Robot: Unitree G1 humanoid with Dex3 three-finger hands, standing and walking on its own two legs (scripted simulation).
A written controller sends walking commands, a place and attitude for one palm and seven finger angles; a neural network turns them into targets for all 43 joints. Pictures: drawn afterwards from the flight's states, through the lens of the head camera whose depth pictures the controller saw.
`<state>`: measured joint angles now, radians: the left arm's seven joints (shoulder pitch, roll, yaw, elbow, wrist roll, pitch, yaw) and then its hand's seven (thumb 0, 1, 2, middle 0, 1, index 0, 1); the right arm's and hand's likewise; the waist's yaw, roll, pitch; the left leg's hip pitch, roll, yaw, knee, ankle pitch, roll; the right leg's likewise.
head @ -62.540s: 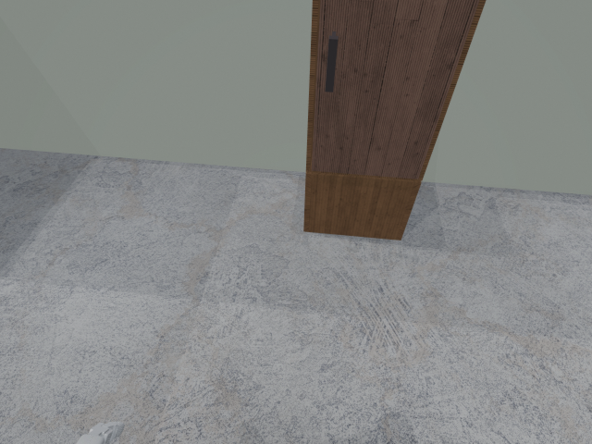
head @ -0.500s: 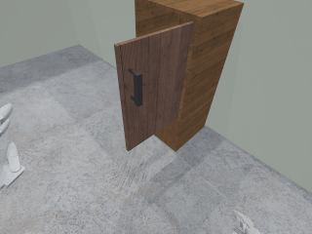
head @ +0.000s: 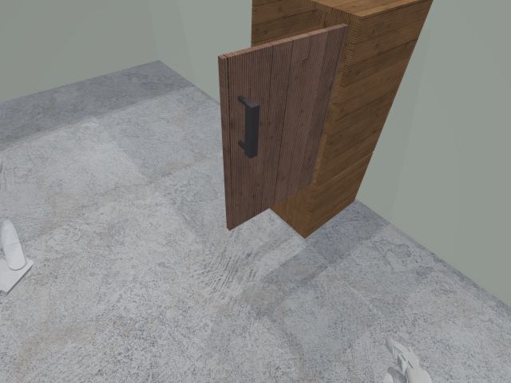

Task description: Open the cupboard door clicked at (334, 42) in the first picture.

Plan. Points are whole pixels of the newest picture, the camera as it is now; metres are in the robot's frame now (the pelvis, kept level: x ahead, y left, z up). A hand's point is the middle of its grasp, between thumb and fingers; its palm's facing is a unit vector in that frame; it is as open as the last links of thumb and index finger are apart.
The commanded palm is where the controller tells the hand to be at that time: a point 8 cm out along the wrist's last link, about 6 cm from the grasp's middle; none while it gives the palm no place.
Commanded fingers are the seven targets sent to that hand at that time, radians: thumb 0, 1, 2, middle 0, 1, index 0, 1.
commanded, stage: stop stepping back and stand still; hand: left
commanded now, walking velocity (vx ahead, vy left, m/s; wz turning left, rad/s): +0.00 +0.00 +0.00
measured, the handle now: (246, 127) +0.68 +0.05 +0.04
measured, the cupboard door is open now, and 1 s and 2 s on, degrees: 87 87 87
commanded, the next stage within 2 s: let the arm hang, fingers relaxed in 0.86 s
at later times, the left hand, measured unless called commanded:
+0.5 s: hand (29, 236) +0.23 +0.28 +0.18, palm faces +0.44 -0.75 -0.49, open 7.4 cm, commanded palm +0.18 +0.31 +0.18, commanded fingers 0.00 0.90 0.90 -0.20 -0.30 -0.20 -0.30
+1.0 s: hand (36, 253) +0.24 +0.29 +0.14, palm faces +0.35 -0.79 -0.51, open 7.4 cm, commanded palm none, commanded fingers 0.00 0.90 0.90 -0.20 -0.30 -0.20 -0.30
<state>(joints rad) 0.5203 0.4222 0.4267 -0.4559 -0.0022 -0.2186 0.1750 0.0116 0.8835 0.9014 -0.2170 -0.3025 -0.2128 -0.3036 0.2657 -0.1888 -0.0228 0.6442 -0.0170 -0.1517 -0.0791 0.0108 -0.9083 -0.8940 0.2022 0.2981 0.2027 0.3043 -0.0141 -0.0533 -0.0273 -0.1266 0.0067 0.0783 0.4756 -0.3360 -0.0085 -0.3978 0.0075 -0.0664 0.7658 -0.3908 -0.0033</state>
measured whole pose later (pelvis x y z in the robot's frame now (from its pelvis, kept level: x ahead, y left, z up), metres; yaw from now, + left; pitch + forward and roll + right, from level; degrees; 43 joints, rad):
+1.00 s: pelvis +0.03 +0.03 +0.01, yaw +0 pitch +0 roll -1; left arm 0.48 0.40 0.34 -0.29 -0.02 -0.20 0.12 0.01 0.89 0.90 -0.21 -0.30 -0.21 -0.30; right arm 0.20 -0.23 -0.01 0.68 0.01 -0.14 -0.03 0.01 -0.91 -0.89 0.20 0.30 0.20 0.30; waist 0.00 0.04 0.01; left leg -0.25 0.00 0.05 0.49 -0.25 0.02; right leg -0.26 0.00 -0.07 0.46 -0.21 -0.02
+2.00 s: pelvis +0.02 +0.02 +0.01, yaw +0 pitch -2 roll +0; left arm 0.17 0.20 0.00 1.14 0.01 -0.01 0.01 0.00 0.90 0.90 -0.20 -0.30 -0.20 -0.30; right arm 0.20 -0.22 0.00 1.14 -0.02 -0.01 -0.01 0.00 -0.91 -0.89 0.20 0.30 0.20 0.30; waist -0.01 0.01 0.05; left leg -0.15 -0.01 0.05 0.36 -0.19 0.02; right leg -0.18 0.00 -0.07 0.38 -0.18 -0.03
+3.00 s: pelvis +0.06 +0.00 +0.02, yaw +0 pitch -1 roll +0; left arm 0.11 0.28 0.01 1.14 0.01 -0.03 0.01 0.00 0.90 0.90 -0.21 -0.30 -0.20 -0.30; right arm 0.12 -0.30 0.00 1.13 -0.02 -0.01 -0.01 0.00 -0.91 -0.89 0.20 0.30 0.20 0.30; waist -0.01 0.02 0.05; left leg -0.07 0.02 0.03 0.29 -0.20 -0.01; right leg -0.09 0.03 -0.08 0.30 -0.19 -0.05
